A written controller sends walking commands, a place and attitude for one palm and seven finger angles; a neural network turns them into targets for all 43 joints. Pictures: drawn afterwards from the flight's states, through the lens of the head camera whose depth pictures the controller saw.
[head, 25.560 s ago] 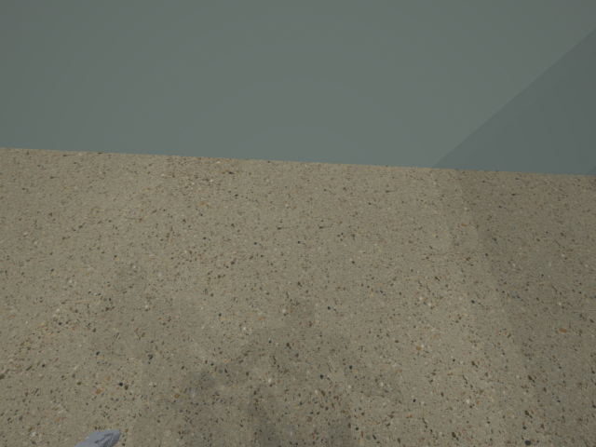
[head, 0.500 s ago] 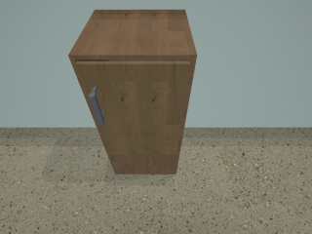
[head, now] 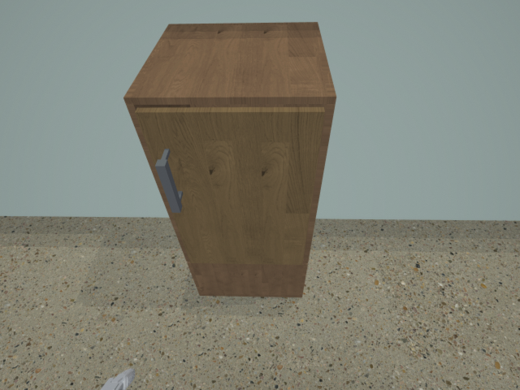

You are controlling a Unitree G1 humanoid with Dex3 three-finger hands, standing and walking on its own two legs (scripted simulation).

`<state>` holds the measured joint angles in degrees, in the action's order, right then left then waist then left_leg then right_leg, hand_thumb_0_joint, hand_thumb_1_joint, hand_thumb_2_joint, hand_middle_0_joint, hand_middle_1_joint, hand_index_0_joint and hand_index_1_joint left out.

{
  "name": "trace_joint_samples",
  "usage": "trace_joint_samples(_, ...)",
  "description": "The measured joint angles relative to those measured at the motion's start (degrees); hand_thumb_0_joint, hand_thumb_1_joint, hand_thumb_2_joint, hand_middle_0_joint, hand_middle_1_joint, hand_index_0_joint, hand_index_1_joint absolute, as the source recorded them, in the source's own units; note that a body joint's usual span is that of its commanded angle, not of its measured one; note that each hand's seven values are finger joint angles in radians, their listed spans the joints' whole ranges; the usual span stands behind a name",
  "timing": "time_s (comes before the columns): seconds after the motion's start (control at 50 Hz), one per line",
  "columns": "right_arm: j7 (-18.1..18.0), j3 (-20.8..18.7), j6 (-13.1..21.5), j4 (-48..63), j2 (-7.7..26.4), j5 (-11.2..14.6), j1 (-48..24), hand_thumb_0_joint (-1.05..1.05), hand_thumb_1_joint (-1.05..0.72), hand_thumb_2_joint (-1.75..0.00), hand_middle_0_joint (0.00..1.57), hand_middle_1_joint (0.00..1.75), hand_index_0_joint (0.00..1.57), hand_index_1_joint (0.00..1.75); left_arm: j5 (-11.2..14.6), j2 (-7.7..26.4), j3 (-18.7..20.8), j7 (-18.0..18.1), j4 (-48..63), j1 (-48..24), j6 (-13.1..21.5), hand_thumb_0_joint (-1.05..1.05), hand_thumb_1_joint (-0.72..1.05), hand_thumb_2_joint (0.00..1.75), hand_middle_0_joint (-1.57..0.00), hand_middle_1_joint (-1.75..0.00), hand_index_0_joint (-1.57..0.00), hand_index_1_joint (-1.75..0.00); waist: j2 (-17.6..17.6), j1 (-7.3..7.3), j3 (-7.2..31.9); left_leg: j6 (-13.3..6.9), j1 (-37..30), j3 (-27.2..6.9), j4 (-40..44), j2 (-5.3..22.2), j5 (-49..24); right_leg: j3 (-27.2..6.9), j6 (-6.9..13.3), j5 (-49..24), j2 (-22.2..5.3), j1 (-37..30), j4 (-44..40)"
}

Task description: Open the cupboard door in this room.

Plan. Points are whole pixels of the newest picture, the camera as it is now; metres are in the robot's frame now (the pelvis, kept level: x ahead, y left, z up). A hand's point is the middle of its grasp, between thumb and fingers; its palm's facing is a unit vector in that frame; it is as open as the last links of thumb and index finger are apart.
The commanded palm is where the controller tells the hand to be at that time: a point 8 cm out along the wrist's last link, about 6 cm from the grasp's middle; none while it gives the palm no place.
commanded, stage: raise the hand with hooked fingers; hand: left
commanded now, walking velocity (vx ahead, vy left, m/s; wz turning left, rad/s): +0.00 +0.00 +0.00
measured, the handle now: (171, 181) +0.56 +0.24 -0.04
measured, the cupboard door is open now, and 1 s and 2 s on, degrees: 0 0 0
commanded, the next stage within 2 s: move the hooked fingers beside the handle in 1.98 s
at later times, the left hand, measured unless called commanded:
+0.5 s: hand (135, 377) +0.16 +0.20 -0.05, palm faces +0.05 -1.00 -0.06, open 9.8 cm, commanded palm +0.15 +0.26 -0.05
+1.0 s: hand (116, 339) +0.21 +0.25 -0.04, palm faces +0.01 -1.00 -0.06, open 12.7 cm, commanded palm +0.18 +0.31 -0.04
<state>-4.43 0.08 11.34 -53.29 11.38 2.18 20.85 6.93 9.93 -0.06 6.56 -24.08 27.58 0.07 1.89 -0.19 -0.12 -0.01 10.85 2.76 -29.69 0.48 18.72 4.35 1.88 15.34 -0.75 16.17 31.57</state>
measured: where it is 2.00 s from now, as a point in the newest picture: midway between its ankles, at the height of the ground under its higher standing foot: outside the picture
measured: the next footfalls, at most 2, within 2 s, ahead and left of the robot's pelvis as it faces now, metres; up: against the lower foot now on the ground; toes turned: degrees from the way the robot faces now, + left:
none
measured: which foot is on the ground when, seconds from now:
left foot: down 0.00-1.00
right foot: down 0.00-1.00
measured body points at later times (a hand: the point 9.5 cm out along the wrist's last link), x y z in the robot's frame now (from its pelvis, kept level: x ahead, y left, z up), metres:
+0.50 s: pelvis -0.05 +0.00 -0.11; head +0.02 +0.02 +0.34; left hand +0.15 +0.26 -0.05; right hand +0.19 -0.20 -0.16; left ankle -0.03 +0.12 -0.73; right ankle +0.02 -0.10 -0.73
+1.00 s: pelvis -0.04 +0.02 -0.08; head +0.03 +0.04 +0.36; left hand +0.20 +0.30 -0.04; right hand +0.12 -0.24 -0.15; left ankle -0.03 +0.12 -0.73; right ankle +0.02 -0.10 -0.73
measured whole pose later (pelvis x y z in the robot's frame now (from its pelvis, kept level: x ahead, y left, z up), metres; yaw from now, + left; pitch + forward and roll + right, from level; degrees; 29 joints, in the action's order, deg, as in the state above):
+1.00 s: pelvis -0.04 +0.02 -0.08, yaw +1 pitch +15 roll -2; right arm -3.1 -0.4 12.9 -30.3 16.7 1.5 15.4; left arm 17.1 17.1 15.7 -19.3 -9.1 13.4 23.2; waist 0.5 -1.3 7.4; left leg -2.0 51.1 0.1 -67.1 0.4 31.5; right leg 5.8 0.7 24.4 -2.1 53.2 62.3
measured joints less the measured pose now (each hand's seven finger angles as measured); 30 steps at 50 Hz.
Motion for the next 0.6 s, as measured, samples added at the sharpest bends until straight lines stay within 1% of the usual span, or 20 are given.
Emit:
trace_joint_samples(0.02,-0.08,-0.30,1.66,2.00,1.03,-0.02,-0.39,0.02,-0.92,-0.90,0.20,0.30,0.20,0.30,0.84,0.00,0.31,-0.13,4.42,-0.54,2.08,0.04,0.94,0.88,-0.20,-0.32,-0.20,-0.32,0.35,-0.60,0.66,-0.15,1.85,-0.59,-1.53,-0.32,0.33,0.56,-0.14,0.48,-0.47,1.46,1.26)
trace_joint_samples(0.04,-0.01,-0.64,3.01,3.97,1.97,-0.37,-1.13,0.02,-0.92,-0.90,0.20,0.30,0.20,0.30,1.33,-0.09,0.88,-0.78,7.44,-1.82,4.93,0.04,0.92,0.88,-0.20,-0.33,-0.20,-0.33,0.47,-1.14,1.62,-0.26,4.33,-1.04,-3.46,-0.61,0.79,0.98,-0.23,1.04,-0.90,3.66,2.98)
trace_joint_samples(0.08,0.71,-1.67,5.08,8.09,3.41,-1.07,-3.18,0.01,-0.92,-0.90,0.20,0.30,0.20,0.30,2.27,-0.56,2.59,-3.91,10.30,-5.69,11.99,0.03,0.89,0.87,-0.20,-0.35,-0.20,-0.34,0.08,-1.47,3.77,-0.30,10.26,-1.17,-8.30,-0.86,2.23,1.07,-0.16,2.45,-1.44,9.51,7.66)
trace_joint_samples(0.12,1.94,-2.80,6.38,12.22,4.16,-1.63,-5.59,0.01,-0.92,-0.90,0.20,0.30,0.20,0.30,3.79,-1.20,4.39,-9.12,11.35,-8.96,20.00,0.02,0.84,0.85,-0.20,-0.37,-0.20,-0.37,-1.28,-1.14,5.95,-0.14,16.52,-0.48,-13.96,-0.68,4.31,0.35,0.13,4.26,-1.54,16.17,13.42)
trace_joint_samples(0.16,3.39,-3.87,6.91,16.17,4.60,-1.88,-8.16,0.01,-0.91,-0.90,0.20,0.30,0.20,0.30,5.29,-1.77,5.96,-15.96,11.49,-10.80,28.19,0.02,0.80,0.84,-0.20,-0.39,-0.20,-0.39,-2.88,-0.91,7.50,0.12,22.47,-0.01,-20.19,-0.26,6.89,-0.23,0.53,6.31,-1.39,22.40,19.46)
trace_joint_samples(0.18,4.02,-4.35,6.78,18.14,4.87,-1.91,-9.36,0.01,-0.91,-0.90,0.20,0.30,0.20,0.30,5.70,-1.88,6.64,-19.30,11.37,-11.16,31.45,0.01,0.77,0.83,-0.21,-0.40,-0.20,-0.40,-3.51,-0.70,8.06,0.20,25.17,-0.08,-23.14,-0.09,7.06,-0.40,0.69,7.39,-1.22,25.23,22.46)
trace_joint_samples(0.2,4.46,-4.76,6.34,20.03,5.10,-1.86,-10.46,0.01,-0.91,-0.90,0.20,0.30,0.20,0.30,6.03,-1.80,7.16,-22.03,11.46,-11.04,33.39,0.01,0.75,0.82,-0.21,-0.42,-0.21,-0.42,-4.14,-0.42,8.53,0.21,27.63,-0.11,-26.19,0.03,8.44,-0.60,0.82,8.44,-1.08,27.81,25.32)
trace_joint_samples(0.22,4.69,-5.08,5.62,21.84,5.27,-1.67,-11.44,0.01,-0.91,-0.90,0.20,0.30,0.20,0.30,6.49,-1.62,7.44,-24.10,11.71,-10.55,33.92,0.01,0.72,0.81,-0.21,-0.43,-0.21,-0.43,-4.69,-0.11,8.83,0.18,29.75,-0.13,-28.95,0.10,10.23,-0.75,0.90,9.38,-1.02,30.02,27.87)
trace_joint_samples(0.24,4.71,-5.29,4.74,23.63,5.43,-1.41,-12.24,0.01,-0.91,-0.90,0.20,0.30,0.20,0.30,6.94,-1.38,7.52,-25.48,12.12,-9.80,33.25,0.01,0.70,0.80,-0.21,-0.45,-0.21,-0.44,-5.09,0.16,8.91,0.21,31.56,-0.19,-31.34,0.16,11.62,-0.74,1.00,10.26,-1.06,31.78,30.03)
trace_joint_samples(0.28,4.41,-5.37,3.18,26.83,5.62,-1.09,-13.31,0.01,-0.91,-0.90,0.20,0.30,0.20,0.30,7.52,-0.80,7.60,-26.37,13.49,-7.71,30.08,0.00,0.65,0.78,-0.22,-0.47,-0.22,-0.47,-5.36,0.88,8.73,0.58,34.44,-0.72,-35.01,0.20,13.06,-0.39,1.03,11.58,-1.13,34.35,33.21)
trace_joint_samples(0.32,3.98,-5.06,2.25,28.95,5.32,-1.02,-13.81,0.01,-0.91,-0.90,0.20,0.30,0.20,0.30,7.37,-0.22,8.01,-25.25,15.38,-5.15,27.25,0.00,0.60,0.76,-0.22,-0.50,-0.22,-0.50,-5.04,1.58,8.49,0.32,36.71,-1.50,-37.84,0.41,14.29,0.37,1.13,12.38,-1.06,36.02,35.14)
trace_joint_samples(0.36,3.61,-4.29,1.78,29.82,4.51,-1.35,-13.81,0.01,-0.91,-0.90,0.20,0.30,0.20,0.30,7.04,0.36,8.81,-23.38,17.98,-2.80,26.12,0.01,0.55,0.74,-0.23,-0.53,-0.23,-0.53,-4.48,2.18,8.26,0.40,38.60,-2.49,-39.96,0.68,15.03,1.34,1.18,12.78,-0.92,37.18,36.23)
trace_joint_samples(0.4,3.37,-3.01,1.57,29.52,3.54,-1.79,-13.40,0.01,-0.91,-0.90,0.20,0.30,0.20,0.30,6.87,1.15,9.65,-22.08,20.99,-1.63,26.62,0.01,0.50,0.72,-0.23,-0.56,-0.23,-0.56,-3.91,2.67,8.12,0.32,40.45,-3.55,-41.73,0.85,15.49,2.38,1.20,12.95,-0.85,38.25,36.98)
trace_joint_samples(0.44,3.24,-1.44,1.65,28.18,2.63,-2.00,-12.86,0.01,-0.91,-0.90,0.20,0.30,0.20,0.30,7.08,1.85,10.07,-21.93,23.24,-2.22,27.69,0.01,0.45,0.70,-0.23,-0.59,-0.23,-0.59,-3.03,2.94,7.95,0.29,42.20,-4.62,-43.17,0.89,15.69,3.42,1.20,12.92,-0.89,39.18,37.43)
trace_joint_samples(0.48,3.10,0.27,1.61,26.41,1.78,-2.00,-12.30,0.01,-0.91,-0.90,0.20,0.30,0.20,0.30,7.55,2.60,10.11,-23.04,24.22,-4.50,27.99,0.01,0.40,0.68,-0.23,-0.62,-0.23,-0.62,-2.11,2.99,7.67,0.20,43.71,-5.35,-44.25,0.85,15.68,4.12,1.15,12.70,-0.95,40.06,37.72)
trace_joint_samples(0.5,3.06,1.02,1.50,25.49,1.31,-1.88,-11.94,0.01,-0.91,-0.90,0.20,0.30,0.20,0.30,7.74,3.00,10.08,-23.85,24.25,-5.97,27.54,0.01,0.38,0.67,-0.23,-0.64,-0.23,-0.64,-1.73,2.93,7.62,0.14,44.35,-5.52,-44.59,0.83,15.60,4.29,1.08,12.52,-0.98,40.52,37.79)
trace_joint_samples(0.56,2.88,2.64,0.83,23.27,-0.12,-1.29,-10.43,0.01,-0.90,-0.90,0.21,0.30,0.20,0.30,8.27,4.16,10.15,-25.92,23.21,-9.93,23.89,0.01,0.31,0.64,-0.24,-0.68,-0.24,-0.68,-0.83,2.17,7.40,-0.14,45.18,-5.35,-44.50,0.78,15.10,4.13,0.81,11.75,-1.01,41.22,37.33)
trace_joint_samples(0.6,2.77,3.10,0.34,22.46,-0.77,-0.99,-9.06,0.01,-0.90,-0.90,0.21,0.30,0.21,0.31,8.60,4.68,10.48,-26.25,22.43,-11.29,20.70,0.01,0.26,0.62,-0.24,-0.71,-0.24,-0.71,-0.31,1.30,7.22,-0.44,44.80,-4.86,-43.56,0.74,14.57,3.67,0.53,11.08,-0.99,40.96,36.39)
